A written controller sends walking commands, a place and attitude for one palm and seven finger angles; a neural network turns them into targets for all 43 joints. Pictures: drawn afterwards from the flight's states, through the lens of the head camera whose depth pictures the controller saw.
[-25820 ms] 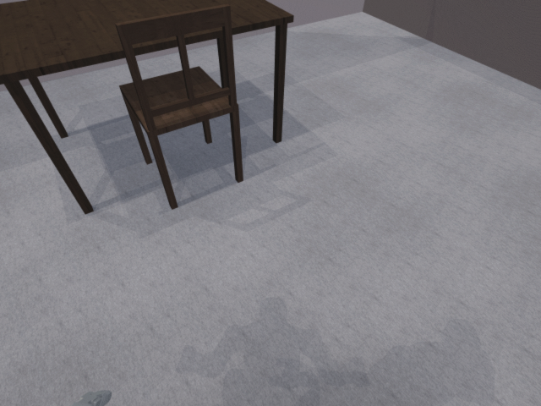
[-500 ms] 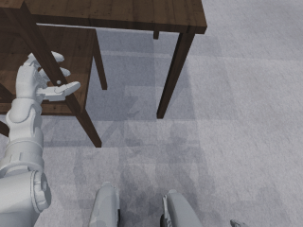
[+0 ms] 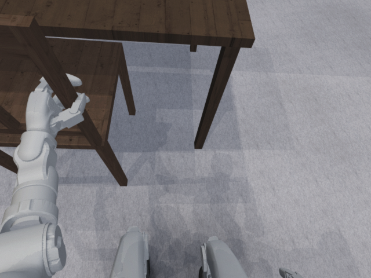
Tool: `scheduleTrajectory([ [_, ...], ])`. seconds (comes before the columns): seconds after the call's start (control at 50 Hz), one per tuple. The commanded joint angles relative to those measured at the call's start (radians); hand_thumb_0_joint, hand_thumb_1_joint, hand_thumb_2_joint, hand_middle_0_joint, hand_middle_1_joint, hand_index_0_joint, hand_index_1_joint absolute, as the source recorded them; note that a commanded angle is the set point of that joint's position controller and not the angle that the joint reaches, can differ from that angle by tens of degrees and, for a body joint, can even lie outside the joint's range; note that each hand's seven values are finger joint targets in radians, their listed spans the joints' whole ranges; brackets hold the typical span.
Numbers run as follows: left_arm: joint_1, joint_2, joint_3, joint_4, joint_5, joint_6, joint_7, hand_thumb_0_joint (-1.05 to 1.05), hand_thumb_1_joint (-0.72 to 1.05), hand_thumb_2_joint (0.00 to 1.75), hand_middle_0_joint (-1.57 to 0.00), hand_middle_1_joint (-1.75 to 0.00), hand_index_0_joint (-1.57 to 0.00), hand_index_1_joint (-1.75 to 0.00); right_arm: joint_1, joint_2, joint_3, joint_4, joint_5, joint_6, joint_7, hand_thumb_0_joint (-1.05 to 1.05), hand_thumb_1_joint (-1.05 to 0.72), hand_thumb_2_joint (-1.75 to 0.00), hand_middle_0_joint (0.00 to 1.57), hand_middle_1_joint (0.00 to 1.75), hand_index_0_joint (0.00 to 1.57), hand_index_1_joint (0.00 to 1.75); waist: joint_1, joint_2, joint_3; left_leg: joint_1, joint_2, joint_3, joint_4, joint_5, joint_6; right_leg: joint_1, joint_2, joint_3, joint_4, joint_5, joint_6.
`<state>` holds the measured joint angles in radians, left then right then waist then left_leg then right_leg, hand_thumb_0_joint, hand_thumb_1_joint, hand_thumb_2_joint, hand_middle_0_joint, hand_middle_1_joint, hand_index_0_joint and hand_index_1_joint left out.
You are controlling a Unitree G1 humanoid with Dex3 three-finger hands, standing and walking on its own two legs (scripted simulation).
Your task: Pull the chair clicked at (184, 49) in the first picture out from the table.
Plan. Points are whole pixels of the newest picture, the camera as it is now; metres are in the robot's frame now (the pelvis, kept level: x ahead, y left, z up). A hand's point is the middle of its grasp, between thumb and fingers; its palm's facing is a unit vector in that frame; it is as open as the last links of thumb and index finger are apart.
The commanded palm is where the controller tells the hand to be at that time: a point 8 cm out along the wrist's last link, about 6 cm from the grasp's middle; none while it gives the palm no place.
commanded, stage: hook a spindle and tug to test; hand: left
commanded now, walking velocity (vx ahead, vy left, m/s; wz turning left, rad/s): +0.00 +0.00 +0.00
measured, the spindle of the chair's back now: out of the picture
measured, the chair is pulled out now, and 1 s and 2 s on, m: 0.01 0.09 0.21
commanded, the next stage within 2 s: step backward, pulling the chair out in 0.32 s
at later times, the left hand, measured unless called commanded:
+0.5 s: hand (76, 123) +0.42 +0.21 +0.04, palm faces +0.07 -0.99 -0.11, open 6.0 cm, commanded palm +0.39 +0.26 +0.03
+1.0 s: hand (86, 151) +0.35 +0.18 +0.05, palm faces +0.14 -0.98 -0.10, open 5.4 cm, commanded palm +0.33 +0.22 +0.05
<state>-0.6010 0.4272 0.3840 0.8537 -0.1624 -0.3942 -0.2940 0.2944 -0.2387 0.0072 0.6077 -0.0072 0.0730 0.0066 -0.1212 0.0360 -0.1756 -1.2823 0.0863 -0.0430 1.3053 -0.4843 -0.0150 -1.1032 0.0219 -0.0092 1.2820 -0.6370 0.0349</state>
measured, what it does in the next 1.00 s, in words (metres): rises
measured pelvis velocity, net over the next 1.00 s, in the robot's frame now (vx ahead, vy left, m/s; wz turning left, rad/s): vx -0.04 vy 0.01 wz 0.01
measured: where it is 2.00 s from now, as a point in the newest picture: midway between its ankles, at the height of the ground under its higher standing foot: outside the picture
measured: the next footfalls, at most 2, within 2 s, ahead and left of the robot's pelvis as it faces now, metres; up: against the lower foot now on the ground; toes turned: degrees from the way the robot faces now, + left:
left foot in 1.92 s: -0.08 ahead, +0.14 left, +0.00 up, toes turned +0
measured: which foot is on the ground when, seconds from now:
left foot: down 0.00-1.00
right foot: down 0.00-1.00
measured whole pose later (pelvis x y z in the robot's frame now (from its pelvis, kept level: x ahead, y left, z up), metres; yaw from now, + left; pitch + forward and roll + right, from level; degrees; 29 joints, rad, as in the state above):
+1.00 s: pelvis -0.04 +0.01 +0.09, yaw +0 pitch +9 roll -3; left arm -0.50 0.25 0.16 1.00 -0.09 -0.29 0.07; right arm 0.27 -0.24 -0.01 0.62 0.04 0.10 -0.10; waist -0.09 0.02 0.02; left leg -0.72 0.08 0.01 0.78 -0.23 0.00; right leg -0.57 0.01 0.02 0.75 -0.34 0.05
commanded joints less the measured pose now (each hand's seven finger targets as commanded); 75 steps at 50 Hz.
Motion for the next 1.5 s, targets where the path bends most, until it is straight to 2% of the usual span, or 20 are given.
scheduleTrajectory([
  [0.0,-0.227,0.174,-0.013,-0.243,-0.010,-0.073,-0.034,0.00,0.90,0.90,-0.50,-1.45,-0.50,-1.45,0.102,-0.176,-0.071,-0.078,0.006,-0.027,-0.010,0.00,-0.90,-0.90,0.20,0.30,0.20,0.30,0.013,0.108,-0.476,0.613,-0.045,-0.017,-0.117,0.383,0.033,0.029,0.037,-0.047,-0.171,0.403,-0.060],
  [0.24,-0.118,0.129,-0.029,-0.329,-0.040,-0.086,-0.039,0.00,0.90,0.90,-0.50,-1.45,-0.50,-1.45,0.074,-0.170,-0.076,-0.091,0.011,-0.044,-0.012,0.00,-0.90,-0.90,0.20,0.30,0.20,0.30,0.028,0.113,-0.467,0.636,-0.051,-0.007,-0.127,0.418,0.031,0.068,0.033,-0.046,-0.179,0.446,-0.060],
  [0.38,-0.202,0.116,-0.045,-0.290,-0.031,-0.095,-0.021,0.00,0.90,0.90,-0.50,-1.45,-0.50,-1.45,0.069,-0.170,-0.073,-0.074,0.010,-0.054,-0.021,0.00,-0.90,-0.90,0.20,0.30,0.20,0.30,-0.001,0.062,-0.421,0.589,-0.052,-0.011,-0.114,0.349,0.036,0.038,0.032,-0.040,-0.180,0.399,-0.054],
  [0.4,-0.270,0.106,-0.063,-0.238,-0.022,-0.100,-0.020,0.00,0.90,0.90,-0.50,-1.45,-0.50,-1.45,0.070,-0.170,-0.071,-0.058,0.008,-0.057,-0.024,0.00,-0.90,-0.90,0.20,0.30,0.20,0.30,-0.024,0.063,-0.380,0.563,-0.050,-0.014,-0.099,0.321,0.035,-0.005,0.031,-0.042,-0.174,0.373,-0.054],
  [0.42,-0.361,0.436,0.020,-0.393,0.122,-0.005,0.148,0.00,0.90,0.90,-0.50,-1.45,-0.50,-1.45,0.094,-0.156,-0.052,-0.144,0.055,-0.006,-0.053,0.00,-0.90,-0.90,0.20,0.30,0.20,0.30,0.105,0.232,-0.663,0.904,-0.037,0.021,-0.306,0.332,0.043,0.380,-0.018,0.028,-0.315,0.390,-0.068],
  [0.44,-0.325,0.276,-0.075,-0.424,0.125,0.048,0.220,0.00,0.90,0.90,-0.50,-1.45,-0.50,-1.45,0.090,-0.124,-0.045,-0.171,0.062,-0.007,-0.079,0.00,-0.90,-0.90,0.20,0.30,0.20,0.30,0.070,0.264,-0.600,0.975,-0.055,0.025,-0.350,0.371,0.050,0.390,-0.004,0.003,-0.381,0.494,-0.063],
  [0.52,-0.073,0.110,-0.164,-0.189,0.137,0.201,0.319,0.00,0.90,0.90,-0.50,-1.45,-0.50,-1.45,0.085,-0.139,-0.042,-0.142,0.063,0.032,-0.115,0.00,-0.90,-0.90,0.20,0.30,0.20,0.30,0.059,0.097,-0.393,0.863,-0.020,-0.008,-0.408,0.476,0.054,0.419,-0.009,-0.020,-0.426,0.600,-0.036],
  [0.56,-0.185,0.118,-0.171,-0.133,0.139,0.208,0.353,0.00,0.90,0.90,-0.50,-1.45,-0.50,-1.45,0.092,-0.147,-0.041,-0.117,0.057,0.037,-0.124,0.00,-0.90,-0.90,0.20,0.30,0.20,0.30,0.042,0.019,-0.346,0.817,-0.017,0.011,-0.412,0.514,0.055,0.495,-0.033,0.007,-0.495,0.715,-0.020],
  [0.66,-0.300,0.104,-0.192,0.033,0.158,0.151,0.394,0.00,0.90,0.90,-0.50,-1.45,-0.50,-1.45,0.104,-0.158,-0.050,-0.054,0.044,0.031,-0.126,0.00,-0.90,-0.90,0.20,0.30,0.20,0.30,0.044,0.133,-0.296,0.936,0.017,0.001,-0.482,0.714,0.052,0.547,-0.057,0.012,-0.549,0.795,-0.005],
  [0.72,-0.297,0.051,-0.228,0.055,0.148,0.118,0.391,0.00,0.90,0.90,-0.50,-1.45,-0.50,-1.45,0.089,-0.148,-0.053,-0.036,0.043,0.023,-0.122,0.00,-0.90,-0.90,0.20,0.30,0.20,0.30,0.056,0.216,-0.290,1.007,0.039,-0.023,-0.522,0.787,0.052,0.545,-0.049,0.005,-0.563,0.729,-0.012],
  [0.78,-0.243,0.036,-0.230,0.049,0.144,0.099,0.385,0.00,0.90,0.90,-0.50,-1.45,-0.50,-1.45,0.076,-0.146,-0.062,-0.035,0.045,0.013,-0.122,0.00,-0.90,-0.90,0.20,0.30,0.20,0.30,0.061,0.225,-0.309,1.041,0.055,-0.043,-0.552,0.798,0.054,0.570,-0.035,0.001,-0.573,0.683,-0.016],
  [0.9,-0.145,-0.005,-0.254,-0.026,0.130,0.081,0.374,0.00,0.90,0.90,-0.50,-1.45,-0.50,-1.45,0.022,-0.143,-0.068,-0.072,0.047,-0.002,-0.117,0.00,-0.90,-0.90,0.20,0.30,0.20,0.30,0.067,0.237,-0.307,1.032,0.095,-0.090,-0.649,0.643,0.065,0.597,-0.007,-0.012,-0.549,0.487,-0.023],
  [1.04,-0.209,-0.006,-0.269,-0.021,0.117,0.066,0.386,0.00,0.90,0.90,-0.50,-1.45,-0.50,-1.45,-0.012,-0.146,-0.061,-0.056,0.057,-0.052,-0.128,0.00,-0.90,-0.90,0.20,0.30,0.20,0.30,0.068,0.222,-0.179,0.880,0.127,-0.120,-0.766,0.131,0.087,0.644,-0.014,0.013,-0.561,0.251,-0.037],
  [1.08,-0.233,0.010,-0.266,0.000,0.116,0.059,0.394,0.00,0.90,0.90,-0.50,-1.45,-0.50,-1.45,-0.011,-0.150,-0.058,-0.044,0.061,-0.070,-0.134,0.00,-0.90,-0.90,0.20,0.30,0.20,0.30,0.067,0.179,-0.142,0.837,0.114,-0.108,-0.765,0.019,0.083,0.648,-0.030,0.037,-0.592,0.208,-0.038],
  [1.16,-0.281,0.053,-0.261,0.048,0.124,0.036,0.414,0.00,0.90,0.90,-0.50,-1.45,-0.50,-1.45,0.011,-0.157,-0.064,0.003,0.059,-0.112,-0.146,0.00,-0.90,-0.90,0.20,0.30,0.20,0.30,0.054,-0.038,-0.078,0.925,0.013,-0.004,-0.597,-0.042,0.033,0.515,-0.127,0.179,-0.835,0.007,-0.057],
  [1.2,-0.266,0.016,-0.301,0.077,0.130,0.035,0.421,0.00,0.90,0.90,-0.50,-1.45,-0.50,-1.45,0.011,-0.147,-0.058,0.041,0.055,-0.124,-0.148,0.00,-0.90,-0.90,0.20,0.30,0.20,0.30,0.061,-0.083,-0.077,0.987,-0.017,0.026,-0.529,0.042,0.008,0.509,-0.209,0.247,-0.895,0.057,-0.081],
  [1.24,-0.262,0.007,-0.307,0.069,0.130,0.034,0.426,0.00,0.90,0.90,-0.50,-1.45,-0.50,-1.45,-0.007,-0.139,-0.052,0.063,0.051,-0.135,-0.151,0.00,-0.90,-0.90,0.20,0.30,0.20,0.30,0.064,-0.100,-0.085,0.998,-0.023,0.025,-0.560,0.105,0.008,0.558,-0.214,0.224,-0.874,0.187,-0.072],
  [1.3,-0.234,-0.017,-0.320,0.060,0.127,0.029,0.425,0.00,0.90,0.90,-0.50,-1.45,-0.50,-1.45,-0.027,-0.145,-0.048,0.061,0.052,-0.146,-0.162,0.00,-0.90,-0.90,0.20,0.30,0.20,0.30,0.071,-0.042,-0.085,0.983,0.006,-0.015,-0.663,0.178,0.024,0.609,-0.149,0.135,-0.778,0.332,-0.040],
  [1.38,-0.219,-0.058,-0.357,0.052,0.123,0.018,0.422,0.00,0.90,0.90,-0.50,-1.45,-0.50,-1.45,-0.024,-0.147,-0.044,0.040,0.060,-0.155,-0.168,0.00,-0.90,-0.90,0.20,0.30,0.20,0.30,0.072,-0.047,-0.028,1.006,0.016,-0.028,-0.723,0.023,0.034,0.542,-0.117,0.113,-0.823,0.081,-0.040],
  [1.48,-0.221,-0.113,-0.380,0.017,0.110,0.026,0.409,0.00,0.90,0.90,-0.50,-1.45,-0.50,-1.45,-0.045,-0.156,-0.035,0.011,0.053,-0.156,-0.167,0.00,-0.90,-0.90,0.20,0.30,0.20,0.30,0.087,0.174,-0.055,0.927,0.151,-0.205,-0.941,-0.109,0.091,0.630,-0.007,0.011,-0.499,0.165,-0.036],
])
